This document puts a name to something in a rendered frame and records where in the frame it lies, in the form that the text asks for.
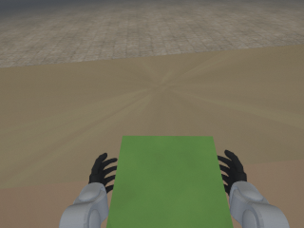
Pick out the carton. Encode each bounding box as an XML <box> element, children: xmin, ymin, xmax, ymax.
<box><xmin>106</xmin><ymin>135</ymin><xmax>234</xmax><ymax>228</ymax></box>

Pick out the robot right hand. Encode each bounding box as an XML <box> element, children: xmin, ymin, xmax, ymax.
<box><xmin>218</xmin><ymin>150</ymin><xmax>247</xmax><ymax>196</ymax></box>

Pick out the left robot forearm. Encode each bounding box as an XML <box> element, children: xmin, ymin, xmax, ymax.
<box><xmin>59</xmin><ymin>182</ymin><xmax>109</xmax><ymax>228</ymax></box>

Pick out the robot left hand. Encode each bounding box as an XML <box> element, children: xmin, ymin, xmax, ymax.
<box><xmin>88</xmin><ymin>152</ymin><xmax>118</xmax><ymax>193</ymax></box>

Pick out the right robot forearm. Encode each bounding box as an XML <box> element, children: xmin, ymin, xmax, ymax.
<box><xmin>229</xmin><ymin>180</ymin><xmax>290</xmax><ymax>228</ymax></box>

